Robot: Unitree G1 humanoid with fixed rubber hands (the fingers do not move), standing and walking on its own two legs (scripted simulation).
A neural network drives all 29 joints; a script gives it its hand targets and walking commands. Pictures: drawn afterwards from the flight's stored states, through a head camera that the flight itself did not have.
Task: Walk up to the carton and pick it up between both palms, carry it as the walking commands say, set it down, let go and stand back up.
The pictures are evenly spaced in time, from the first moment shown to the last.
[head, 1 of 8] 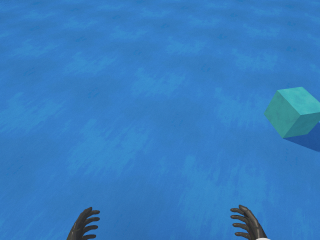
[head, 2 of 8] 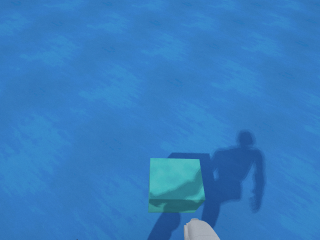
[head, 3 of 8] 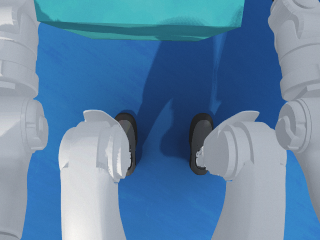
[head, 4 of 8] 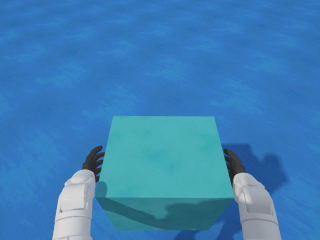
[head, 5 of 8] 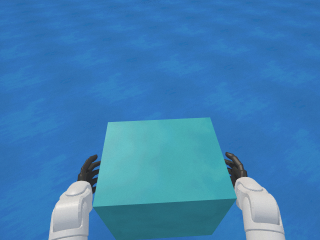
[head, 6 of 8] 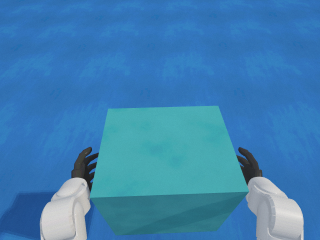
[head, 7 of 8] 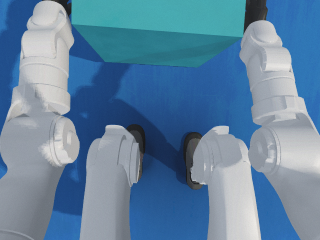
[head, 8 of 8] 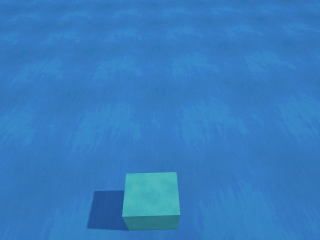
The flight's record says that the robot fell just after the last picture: no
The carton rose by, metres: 0.66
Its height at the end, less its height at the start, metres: +0.00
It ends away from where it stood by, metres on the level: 2.49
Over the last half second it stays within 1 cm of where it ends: yes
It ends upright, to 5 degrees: yes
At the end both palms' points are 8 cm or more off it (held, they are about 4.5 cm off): yes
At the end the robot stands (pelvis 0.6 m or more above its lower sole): yes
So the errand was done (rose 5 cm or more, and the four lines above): yes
